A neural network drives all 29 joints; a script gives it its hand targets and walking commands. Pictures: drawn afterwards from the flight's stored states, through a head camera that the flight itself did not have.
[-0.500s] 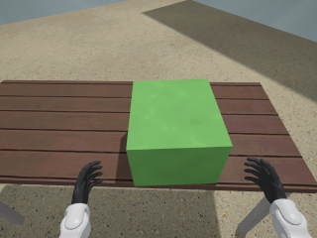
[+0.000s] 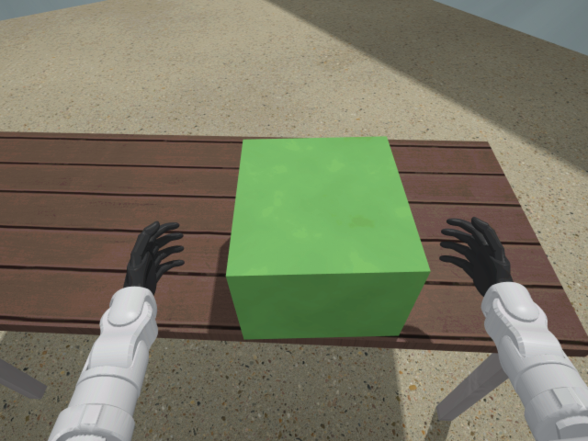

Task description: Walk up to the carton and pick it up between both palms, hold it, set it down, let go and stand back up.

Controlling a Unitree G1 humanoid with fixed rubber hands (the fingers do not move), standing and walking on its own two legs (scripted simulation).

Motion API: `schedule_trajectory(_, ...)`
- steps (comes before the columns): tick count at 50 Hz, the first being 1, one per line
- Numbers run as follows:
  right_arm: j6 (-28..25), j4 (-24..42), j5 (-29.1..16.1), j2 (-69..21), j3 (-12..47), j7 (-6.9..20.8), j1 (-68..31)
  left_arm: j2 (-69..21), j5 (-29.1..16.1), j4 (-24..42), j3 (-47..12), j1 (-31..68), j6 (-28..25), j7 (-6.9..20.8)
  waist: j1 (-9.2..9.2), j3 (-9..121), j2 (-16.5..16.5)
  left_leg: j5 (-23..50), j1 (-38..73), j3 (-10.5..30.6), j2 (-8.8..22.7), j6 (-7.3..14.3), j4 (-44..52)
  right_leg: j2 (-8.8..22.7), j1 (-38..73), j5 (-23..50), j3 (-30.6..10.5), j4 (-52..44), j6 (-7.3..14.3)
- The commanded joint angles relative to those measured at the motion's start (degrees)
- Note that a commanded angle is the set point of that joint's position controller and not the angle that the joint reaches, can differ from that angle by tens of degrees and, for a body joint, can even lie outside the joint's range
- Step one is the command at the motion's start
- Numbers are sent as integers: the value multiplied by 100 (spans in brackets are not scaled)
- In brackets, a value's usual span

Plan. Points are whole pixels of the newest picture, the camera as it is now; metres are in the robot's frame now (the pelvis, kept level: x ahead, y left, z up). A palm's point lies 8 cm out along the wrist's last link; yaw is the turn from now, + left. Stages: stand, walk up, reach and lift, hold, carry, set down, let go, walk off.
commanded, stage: reach and lift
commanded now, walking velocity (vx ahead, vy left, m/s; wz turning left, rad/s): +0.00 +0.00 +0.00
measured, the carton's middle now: (318, 234) +0.49 -0.02 -0.03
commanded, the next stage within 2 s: none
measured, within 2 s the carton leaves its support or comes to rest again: neither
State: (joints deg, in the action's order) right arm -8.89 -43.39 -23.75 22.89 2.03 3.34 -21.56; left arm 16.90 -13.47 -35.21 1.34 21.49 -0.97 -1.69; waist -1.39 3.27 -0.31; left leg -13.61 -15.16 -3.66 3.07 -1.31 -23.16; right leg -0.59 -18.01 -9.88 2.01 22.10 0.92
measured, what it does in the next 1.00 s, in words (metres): stands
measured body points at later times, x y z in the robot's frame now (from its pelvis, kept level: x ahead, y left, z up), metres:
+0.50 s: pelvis +0.00 +0.01 +0.00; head +0.04 +0.02 +0.45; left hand +0.42 +0.23 +0.10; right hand +0.43 -0.24 +0.11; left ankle -0.03 +0.13 -0.74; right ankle +0.01 -0.11 -0.74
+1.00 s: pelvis +0.00 +0.01 +0.00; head +0.06 +0.01 +0.44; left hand +0.46 +0.23 +0.12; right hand +0.47 -0.23 +0.13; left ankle -0.03 +0.13 -0.74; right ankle +0.01 -0.11 -0.74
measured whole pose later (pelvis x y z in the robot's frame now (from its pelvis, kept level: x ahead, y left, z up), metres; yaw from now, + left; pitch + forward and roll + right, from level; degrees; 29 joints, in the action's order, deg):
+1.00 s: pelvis +0.00 +0.01 +0.00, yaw +0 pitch +13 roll -1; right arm -1.5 -69.7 -26.9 28.1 8.6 2.8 -56.1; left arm 18.7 -14.7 -63.8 -1.7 57.0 4.3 -1.3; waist -2.0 7.9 0.4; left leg -13.8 -24.7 -3.0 3.2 -1.0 -25.3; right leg -0.7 -25.8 -8.3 2.5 20.8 0.3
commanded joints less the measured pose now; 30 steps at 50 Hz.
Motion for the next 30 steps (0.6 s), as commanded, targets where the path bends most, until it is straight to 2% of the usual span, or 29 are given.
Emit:
schedule_trajectory(1,77,644,14,1083,-212,-144,-1986,822,-2,671,332,1854,191,50,9,2177,-271,1759,434,161,-380,59,72,-182,1393,1886,-341,-17,-173)
schedule_trajectory(5,191,716,19,1249,-235,-176,-2245,805,19,757,411,2042,459,59,-11,2319,-286,2084,683,149,-355,-32,19,-254,1309,1990,-275,-84,-149)
schedule_trajectory(9,344,501,-15,1244,-228,-141,-2580,759,26,658,310,2398,693,70,13,2130,-210,2236,716,185,-289,-66,10,-282,1191,1803,-225,-190,-84)
schedule_trajectory(12,522,303,-55,1277,-190,-108,-2922,757,-7,478,253,2766,840,61,27,1993,-192,1935,641,179,-284,-38,48,-240,1037,1500,-234,-239,-81)
schedule_trajectory(15,650,104,-127,1268,-151,-27,-3281,793,-40,376,175,3185,917,-37,-28,2169,-19,1698,589,225,-281,5,90,-210,906,1276,-231,-262,-47)
schedule_trajectory(17,673,77,-173,1342,-208,37,-3523,792,-33,561,149,3456,927,-141,-72,2580,182,1947,782,221,-301,-53,16,-246,802,1482,-191,-236,-47)
schedule_trajectory(22,778,-424,-152,1511,-248,93,-4193,937,11,268,142,4186,1033,-223,-74,3054,330,2267,721,223,-297,-131,-195,-246,703,1862,-137,-107,-58)
schedule_trajectory(24,830,-534,-156,1462,-153,89,-4213,950,48,140,176,4194,1090,-211,-123,3082,134,2329,633,235,-310,-83,-182,-255,826,2031,-141,-82,-116)
schedule_trajectory(25,857,-644,-140,1459,-111,73,-4295,940,81,-91,188,4180,1121,-180,-85,3027,31,2347,565,214,-314,-72,-202,-248,864,2111,-156,-76,-151)
schedule_trajectory(30,966,-1147,-148,1537,1,-19,-4724,1019,22,-835,178,4553,1181,-87,-39,2919,-188,2327,348,245,-297,-35,-140,-231,987,2196,-172,-58,-216)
